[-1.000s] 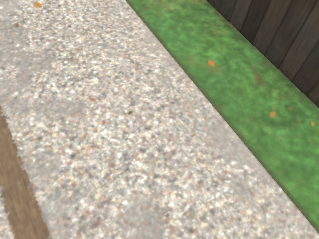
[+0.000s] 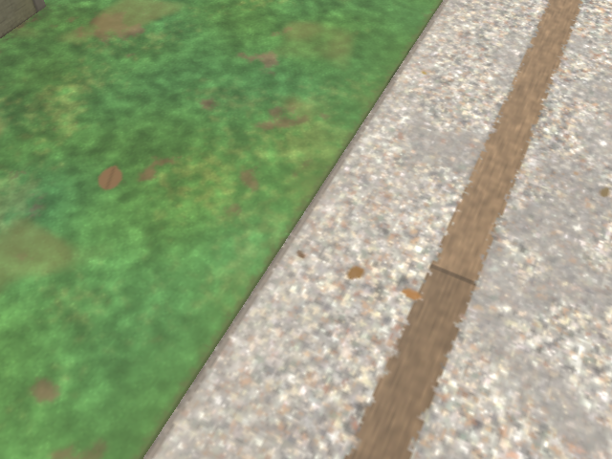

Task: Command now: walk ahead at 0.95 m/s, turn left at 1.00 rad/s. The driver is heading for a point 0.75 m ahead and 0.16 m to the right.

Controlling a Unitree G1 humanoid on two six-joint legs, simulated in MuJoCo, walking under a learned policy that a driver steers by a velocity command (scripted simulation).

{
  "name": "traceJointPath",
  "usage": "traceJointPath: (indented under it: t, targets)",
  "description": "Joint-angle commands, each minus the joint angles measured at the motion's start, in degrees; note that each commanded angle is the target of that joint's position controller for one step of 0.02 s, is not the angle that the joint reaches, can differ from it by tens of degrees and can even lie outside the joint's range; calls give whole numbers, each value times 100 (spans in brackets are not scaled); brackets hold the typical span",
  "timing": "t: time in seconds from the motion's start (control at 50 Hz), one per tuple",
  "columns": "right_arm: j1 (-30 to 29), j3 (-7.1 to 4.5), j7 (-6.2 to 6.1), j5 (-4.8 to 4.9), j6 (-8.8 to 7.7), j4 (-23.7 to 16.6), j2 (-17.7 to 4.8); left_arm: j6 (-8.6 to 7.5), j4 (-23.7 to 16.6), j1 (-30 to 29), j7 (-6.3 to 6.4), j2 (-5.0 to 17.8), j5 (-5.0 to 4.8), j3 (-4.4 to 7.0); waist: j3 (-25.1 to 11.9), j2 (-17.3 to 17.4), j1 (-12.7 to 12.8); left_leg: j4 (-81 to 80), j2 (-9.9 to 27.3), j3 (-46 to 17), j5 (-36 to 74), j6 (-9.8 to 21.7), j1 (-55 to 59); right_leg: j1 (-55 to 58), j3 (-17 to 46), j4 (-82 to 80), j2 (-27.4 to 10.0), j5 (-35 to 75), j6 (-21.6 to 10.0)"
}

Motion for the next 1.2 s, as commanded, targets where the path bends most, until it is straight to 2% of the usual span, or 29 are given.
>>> traceJointPath:
  t: [0.02, 0.12, 0.16, 0.24, 0.28, 0.32, 0.34, 0.36, 0.38, 0.4, 0.42, 0.44, 0.46, 0.52, 0.62, 0.7, 0.74, 0.76, 0.78, 0.8, 0.82, 0.84, 0.86, 0.9, 0.98, 1.06, 1.12, 1.16, 1.2]
  targets:
    - [14, -212, -96, -78, -211, -445, -728, -97, -565, -18, -54, 703, 108, 188, -465, 323, 185, -2756, 1302, -3187, -348, 1233, 1660, -1881, 257, -519, -198, 408, 37]
    - [254, -99, -384, 41, -128, -109, -485, 0, -990, -1427, -175, 281, 290, 60, 313, 367, -166, -2842, 550, -1840, 1496, 842, 295, -1277, -534, -3123, 296, 1955, 460]
    - [554, -106, -421, 10, -127, 114, -517, -71, -1058, -1797, -275, 61, 216, -17, 193, 499, -509, -3171, 630, -1598, 1180, 663, 126, -529, -842, -4188, 450, 3117, 411]
    - [862, -102, -436, 0, -166, 538, -551, -112, -1148, -2094, -338, 415, -38, 131, 307, 864, -666, -3133, 1218, -1543, 1906, 484, 1806, -904, -688, -5054, 363, 3458, 51]
    - [803, -141, -437, -156, -108, 628, -740, -81, -1101, -1659, -320, 692, -84, 278, -140, 1015, -330, -2469, 1416, -1364, 4671, 320, 2835, -740, -1093, -4852, 711, 2563, -183]
    - [369, -208, -414, -430, -3, 615, -1032, 63, -743, 143, -229, 1061, -218, 469, -1133, 1344, 748, -327, 1491, -1000, 7643, 173, 3000, 778, -1355, -4379, 926, 1848, -496]
    - [-76, -151, -437, -501, 20, 462, -927, 208, -367, 1653, -177, 1117, -199, 457, -1798, 953, 1423, 1624, 1415, -903, 7091, 52, 1732, 2722, -724, -3904, 455, 1535, -662]
    - [1111, 70, -364, -348, -60, 319, 40, 147, -163, 1916, -261, 1479, 5, 487, -2670, -1777, 435, 4524, 222, -885, 1001, -543, -785, 4916, 2694, -4392, -819, -692, -1905]
    - [1020, 168, -253, -99, -253, 379, -292, 136, -88, 2018, -297, 917, 44, 429, -2852, -2141, 648, 4828, -8, -1174, -623, -472, -1619, 5254, 4873, -6023, -1114, -1954, -2076]
    - [221, 94, -187, 86, -396, 175, -657, 152, -196, 1559, -227, 584, 141, 370, -1839, -1240, 684, 4695, 405, -1383, -259, -279, -2068, 4591, 4365, -6111, -1063, -2090, -1842]
    - [-590, 163, -169, -13, -515, -52, -676, 159, -233, 1391, -258, 624, 157, 374, -1255, -66, 652, 4158, 530, -1287, -89, -154, -1796, 3542, 3772, -6243, -831, -1230, -1693]
    - [-1073, 174, -176, -134, -595, -196, -524, 123, -194, 1251, -316, 667, 175, 366, -677, 586, 420, 3618, 575, -1184, -87, -121, -1644, 2652, 3296, -6342, -555, -431, -1670]
    - [-1000, 182, -176, -175, -612, -212, -422, 88, -186, 1090, -316, 576, 200, 324, -557, 533, 110, 3165, 719, -1261, 54, -143, -1392, 2191, 2886, -6413, -333, 85, -1699]
    - [-956, 206, -229, -274, -547, -268, -298, 120, -74, 1087, -277, 423, -43, 254, -169, 261, -169, 2149, 832, -1094, 43, -504, -1354, 1471, 2353, -6598, -43, 791, -1795]
    - [-2465, 368, -174, -383, -611, -867, 122, 257, 199, 1414, -42, 612, -66, 317, 391, 24, 359, -617, 411, -316, 2690, -877, -3, -391, 1279, -6717, 468, 2212, -1179]
    - [-2693, 163, -190, -283, -592, -1050, -68, 422, 736, 2292, 5, 348, -72, 251, -123, -363, 623, -1540, 59, -344, 3584, -747, 743, 694, 1305, -5914, 409, 2928, -636]
    - [-2275, -4, -248, -259, -598, -1041, -339, 478, 743, 2059, 62, 538, -39, 316, -505, -597, 138, -1792, -8, -268, 3402, -588, 1223, 1280, 1292, -4884, 396, 4460, -324]
    - [-1335, -75, -271, -273, -614, -812, -453, 505, 589, 1625, 85, 651, -10, 348, -972, -667, -456, -1813, 327, -407, 3956, -459, 2144, 1121, 1204, -3789, 476, 4689, -100]
    - [65, -125, -318, -349, -595, -491, -744, 496, 237, 1209, 99, 430, 150, 270, -2011, -205, -958, -1068, 1448, -1250, 5739, -82, 3798, 341, 1014, -1943, 651, 3164, 107]
    - [429, -64, -193, -404, -531, -236, -794, 520, 551, 2814, 33, -385, 80, 4, -3297, 1837, -309, -477, 3569, -3663, 7758, 1452, 5680, -1215, 869, 668, 1464, -2333, 532]
    - [519, -57, -110, -251, -458, -198, -512, 575, 762, 3123, -26, 210, -1, 36, -3863, 1354, -464, -780, 3307, -4171, 6428, 1435, 5620, -1428, 1039, 1089, 1002, -1938, 477]
    - [-19, -11, -134, -200, -377, -256, -260, 614, 569, 2262, -16, 557, -83, 148, -3059, 1001, -492, -1098, 2898, -3352, 5701, 1226, 4824, -1661, 762, 845, 714, -1580, 483]
    - [-570, 82, -155, -151, -313, -246, -41, 632, 352, 1462, 56, 718, -9, 196, -2196, 266, -397, -1392, 2416, -2641, 5348, 951, 3699, -1673, 347, 298, 523, -1255, 488]
    - [-914, 145, -169, -263, -307, -65, -44, 675, 141, 1073, 71, 441, 108, 181, -1328, 323, -3, -1878, 2073, -2165, 5481, 852, 2052, -1149, 251, -359, 298, -1014, 494]
    - [-1273, 55, -149, -270, -228, 281, -272, 680, 136, 1025, 88, -149, 166, -6, -1275, 577, 284, -2284, 1627, -1120, 5694, 763, 625, 257, -229, -2746, 217, -211, 475]
    - [-1158, 28, -177, -202, -118, 551, -437, 781, 95, 605, 54, 164, 175, 39, -1336, 610, 235, -2378, 1607, -991, 3668, 592, 321, 1118, -248, -3793, 293, 1265, 297]
    - [-1011, 151, -164, -157, -73, 716, -224, 812, -117, 154, 53, 352, 333, 73, -892, 531, 263, -2132, 1255, -1033, 1259, 25, -134, 1609, -109, -4820, 208, 1725, -53]
    - [80, 194, -182, -226, -41, 948, -110, 845, -339, -234, 115, 884, 325, 144, -1008, -744, -304, -1481, 527, -476, -573, -553, -85, 1629, 716, -5150, -800, 2404, -667]
    - [-292, 190, -301, -216, 121, 950, -201, 822, -309, -577, 34, 360, 279, 24, -664, -679, -205, -1581, 584, -341, 138, -708, 709, 504, 539, -5460, -288, 88, -455]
